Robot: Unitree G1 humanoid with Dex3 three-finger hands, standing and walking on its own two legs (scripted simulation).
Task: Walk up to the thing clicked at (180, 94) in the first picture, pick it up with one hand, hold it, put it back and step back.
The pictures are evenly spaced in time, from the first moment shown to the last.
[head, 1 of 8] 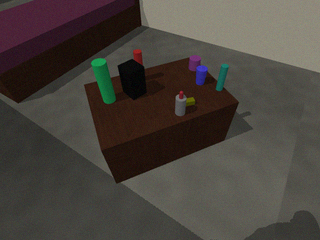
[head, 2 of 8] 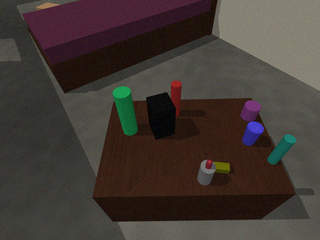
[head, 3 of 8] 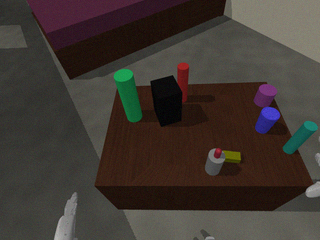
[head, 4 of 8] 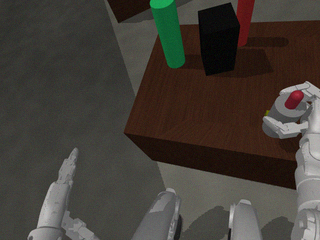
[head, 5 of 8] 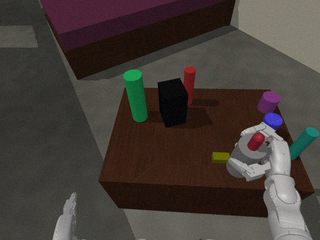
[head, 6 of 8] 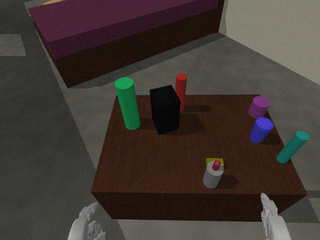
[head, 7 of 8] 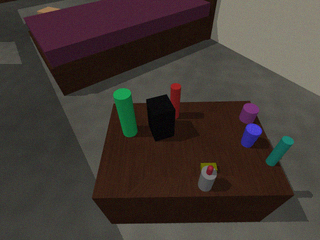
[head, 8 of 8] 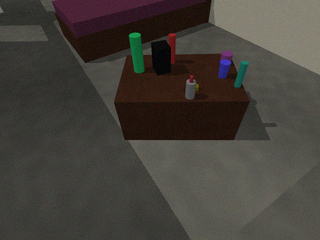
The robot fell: no
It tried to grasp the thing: yes
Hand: right
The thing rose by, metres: 0.29
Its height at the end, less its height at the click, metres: +0.00
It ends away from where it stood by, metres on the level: 0.02
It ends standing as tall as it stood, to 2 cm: yes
